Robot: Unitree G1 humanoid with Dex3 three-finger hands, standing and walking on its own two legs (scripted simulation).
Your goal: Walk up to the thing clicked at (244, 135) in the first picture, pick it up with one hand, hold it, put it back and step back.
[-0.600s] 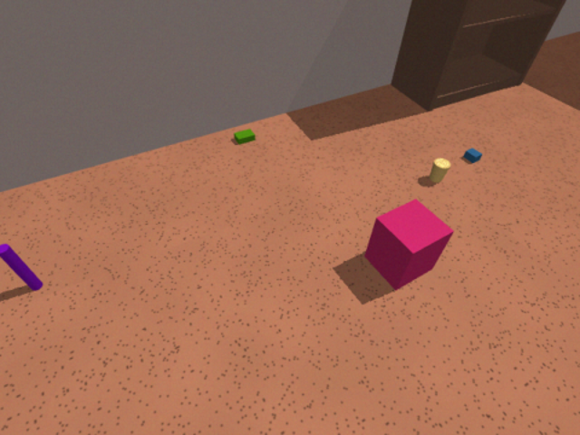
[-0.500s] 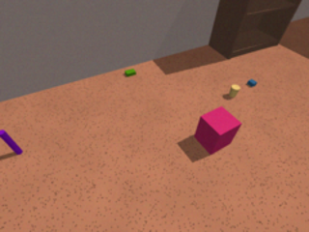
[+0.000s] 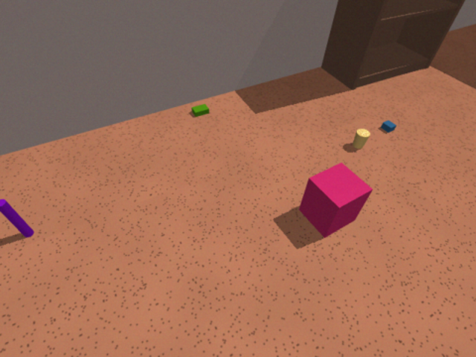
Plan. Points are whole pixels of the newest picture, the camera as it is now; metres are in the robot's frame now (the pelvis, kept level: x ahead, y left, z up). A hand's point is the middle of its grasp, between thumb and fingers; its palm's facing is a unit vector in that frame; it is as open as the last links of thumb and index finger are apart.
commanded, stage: stand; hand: left
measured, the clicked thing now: (200, 110) +1.83 +0.29 -0.77
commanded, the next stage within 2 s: walk up in 0.52 s
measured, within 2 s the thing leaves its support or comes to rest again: neither
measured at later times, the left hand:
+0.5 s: hand out of the picture +0.08 +0.25 -0.15, palm faces -0.04 -0.94 -0.34, open 7.4 cm
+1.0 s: hand out of the picture +0.11 +0.30 -0.16, palm faces +0.07 -0.92 -0.40, open 7.4 cm
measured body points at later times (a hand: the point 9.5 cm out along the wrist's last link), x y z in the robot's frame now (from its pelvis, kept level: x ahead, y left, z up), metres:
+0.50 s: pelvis +0.01 +0.00 +0.00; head +0.02 +0.00 +0.45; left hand +0.08 +0.30 -0.13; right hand +0.08 -0.30 -0.13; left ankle +0.00 +0.13 -0.75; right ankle +0.00 -0.11 -0.75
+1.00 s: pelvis +0.16 +0.00 -0.02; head +0.18 +0.01 +0.42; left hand +0.11 +0.35 -0.14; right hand +0.30 -0.31 -0.13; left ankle +0.31 +0.15 -0.74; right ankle +0.00 -0.12 -0.75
